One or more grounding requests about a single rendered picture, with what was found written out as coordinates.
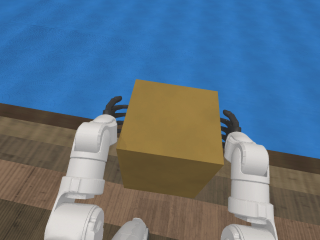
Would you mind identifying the left robot forearm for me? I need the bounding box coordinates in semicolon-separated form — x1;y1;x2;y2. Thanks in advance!
44;114;117;240

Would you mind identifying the left robot shin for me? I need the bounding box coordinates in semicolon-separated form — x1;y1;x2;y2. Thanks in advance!
133;218;145;225

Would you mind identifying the left robot hand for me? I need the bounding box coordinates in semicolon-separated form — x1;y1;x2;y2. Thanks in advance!
102;96;129;133

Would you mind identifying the right robot hand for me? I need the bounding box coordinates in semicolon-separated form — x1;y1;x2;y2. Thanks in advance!
220;109;241;149

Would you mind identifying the robot right upper arm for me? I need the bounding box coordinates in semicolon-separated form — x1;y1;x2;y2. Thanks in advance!
220;224;275;240

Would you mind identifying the robot left thigh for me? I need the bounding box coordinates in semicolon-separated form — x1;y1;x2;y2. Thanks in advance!
112;220;148;240

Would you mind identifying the right robot forearm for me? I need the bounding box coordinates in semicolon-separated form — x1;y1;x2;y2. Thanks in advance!
224;131;278;240

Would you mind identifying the robot left upper arm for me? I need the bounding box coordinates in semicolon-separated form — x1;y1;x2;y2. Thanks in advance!
45;202;104;240

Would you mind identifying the carton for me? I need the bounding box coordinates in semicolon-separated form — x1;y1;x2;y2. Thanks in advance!
116;79;224;199

